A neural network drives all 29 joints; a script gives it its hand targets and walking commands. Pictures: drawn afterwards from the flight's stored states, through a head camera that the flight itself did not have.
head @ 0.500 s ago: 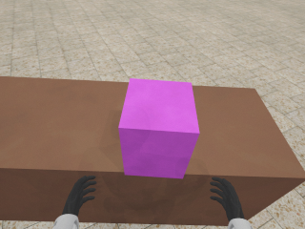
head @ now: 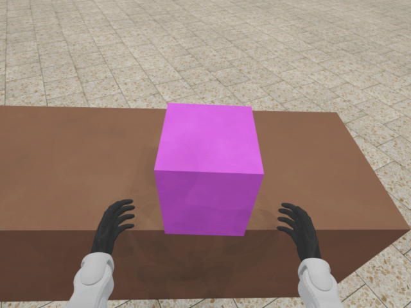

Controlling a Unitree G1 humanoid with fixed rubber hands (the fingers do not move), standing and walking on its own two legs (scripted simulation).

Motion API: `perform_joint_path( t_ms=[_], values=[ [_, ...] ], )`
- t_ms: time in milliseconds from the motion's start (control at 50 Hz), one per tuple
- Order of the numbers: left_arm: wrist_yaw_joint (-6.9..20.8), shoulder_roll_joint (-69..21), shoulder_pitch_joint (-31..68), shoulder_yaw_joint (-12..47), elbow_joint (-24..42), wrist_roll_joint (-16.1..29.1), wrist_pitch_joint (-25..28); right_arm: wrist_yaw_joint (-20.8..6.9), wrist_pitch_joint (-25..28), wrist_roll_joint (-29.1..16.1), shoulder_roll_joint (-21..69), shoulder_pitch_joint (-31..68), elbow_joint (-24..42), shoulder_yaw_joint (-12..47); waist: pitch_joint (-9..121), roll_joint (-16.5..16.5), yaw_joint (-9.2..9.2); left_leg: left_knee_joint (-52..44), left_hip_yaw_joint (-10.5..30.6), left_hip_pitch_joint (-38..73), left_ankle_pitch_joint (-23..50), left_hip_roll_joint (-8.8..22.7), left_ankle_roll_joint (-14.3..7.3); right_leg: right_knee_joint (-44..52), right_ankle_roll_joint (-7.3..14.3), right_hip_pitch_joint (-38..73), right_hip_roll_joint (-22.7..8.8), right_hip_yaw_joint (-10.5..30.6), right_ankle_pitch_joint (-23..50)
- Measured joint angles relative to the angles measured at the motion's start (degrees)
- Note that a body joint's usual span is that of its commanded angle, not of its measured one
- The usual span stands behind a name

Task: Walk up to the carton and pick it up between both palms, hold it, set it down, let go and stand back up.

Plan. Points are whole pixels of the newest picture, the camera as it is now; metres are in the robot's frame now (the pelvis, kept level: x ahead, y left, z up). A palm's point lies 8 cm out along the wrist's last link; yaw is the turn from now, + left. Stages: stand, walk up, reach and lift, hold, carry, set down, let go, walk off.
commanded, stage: reach and lift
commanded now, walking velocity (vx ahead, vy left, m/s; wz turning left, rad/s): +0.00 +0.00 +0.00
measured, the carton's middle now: (207, 171) +0.43 +0.02 +0.00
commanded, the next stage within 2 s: none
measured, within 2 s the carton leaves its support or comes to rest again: neither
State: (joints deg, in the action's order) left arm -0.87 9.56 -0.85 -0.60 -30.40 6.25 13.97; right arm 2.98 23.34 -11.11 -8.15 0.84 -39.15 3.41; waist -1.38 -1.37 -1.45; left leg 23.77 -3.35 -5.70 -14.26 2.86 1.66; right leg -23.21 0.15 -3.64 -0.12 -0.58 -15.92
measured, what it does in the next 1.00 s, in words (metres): stands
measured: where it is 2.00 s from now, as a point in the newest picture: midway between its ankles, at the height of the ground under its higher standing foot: outside the picture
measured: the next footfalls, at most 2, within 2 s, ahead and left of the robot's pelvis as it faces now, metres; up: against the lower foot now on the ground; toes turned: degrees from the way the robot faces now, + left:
none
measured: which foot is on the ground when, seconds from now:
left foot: down 0.00-1.00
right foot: down 0.00-1.00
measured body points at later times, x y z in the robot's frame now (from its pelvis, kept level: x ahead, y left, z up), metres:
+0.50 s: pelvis -0.01 +0.00 +0.01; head -0.01 +0.01 +0.46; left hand +0.33 +0.21 +0.08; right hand +0.34 -0.18 +0.07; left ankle -0.01 +0.13 -0.74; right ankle -0.03 -0.12 -0.74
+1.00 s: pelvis -0.01 +0.00 +0.00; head +0.01 +0.01 +0.45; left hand +0.39 +0.21 +0.13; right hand +0.41 -0.18 +0.12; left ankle -0.01 +0.13 -0.74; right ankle -0.03 -0.12 -0.74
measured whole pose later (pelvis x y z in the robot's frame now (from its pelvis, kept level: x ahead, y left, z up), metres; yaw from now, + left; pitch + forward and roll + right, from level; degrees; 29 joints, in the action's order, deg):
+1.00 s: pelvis -0.01 +0.00 +0.00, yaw +0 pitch +3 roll -1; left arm -0.8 14.0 36.2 -7.9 -28.3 7.5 -21.6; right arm 9.0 -8.2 -20.8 -15.4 39.2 -40.0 3.5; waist 0.8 -0.2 -0.7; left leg 20.5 -2.4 -13.4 -10.2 3.3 1.7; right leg -18.0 0.2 -10.5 0.9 -0.2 -10.6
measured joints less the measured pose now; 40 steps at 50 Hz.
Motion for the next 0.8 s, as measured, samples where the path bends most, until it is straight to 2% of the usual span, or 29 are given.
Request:
perform_joint_path(
  t_ms=[180, 400, 540, 660, 800],
  values=[
    [-0.75, -1.03, 5.10, -1.84, 6.95, -1.58, -11.70, 1.44, -7.94, -2.84, -1.34, 6.89, 2.71, 0.47, 0.68, -0.64, -0.31, -2.93, -0.23, 0.75, 1.78, -0.02, -0.12, 3.48, -0.14, 0.86, 0.17, 0.46, 2.24],
    [-0.86, -1.80, 12.53, -4.82, 14.36, -2.71, -25.83, 3.72, -18.23, -3.63, -2.32, 13.94, 7.66, -0.70, -0.29, -0.54, -0.26, -4.54, -0.13, 0.00, 3.42, 0.01, -0.13, 5.06, -0.10, 0.02, 0.35, 0.62, 3.93],
    [-0.60, -1.25, 19.13, -6.65, 12.90, -2.42, -29.48, 4.71, -22.09, -3.81, -3.36, 19.57, 7.83, -0.90, -0.52, 0.10, -0.18, -4.79, -0.22, -1.73, 4.15, 0.16, -0.07, 4.84, -0.02, -2.03, 0.55, 0.86, 4.50],
    [0.54, 0.45, 23.58, -7.68, 9.84, -1.13, -30.59, 5.52, -25.22, -5.64, -3.86, 24.01, 7.21, -0.64, -1.07, 0.71, 0.37, -4.69, -0.06, -3.08, 4.46, 0.37, -0.02, 5.04, 0.06, -3.25, 0.81, 0.85, 4.98],
    [0.27, 2.64, 28.74, -7.91, 7.83, 0.73, -31.54, 5.96, -27.56, -6.97, -4.94, 29.41, 6.44, -0.55, 0.45, 0.93, 0.67, -4.05, 0.36, -5.96, 4.48, 0.45, 0.05, 4.87, 0.11, -5.78, 0.94, 0.62, 5.15]
  ],
)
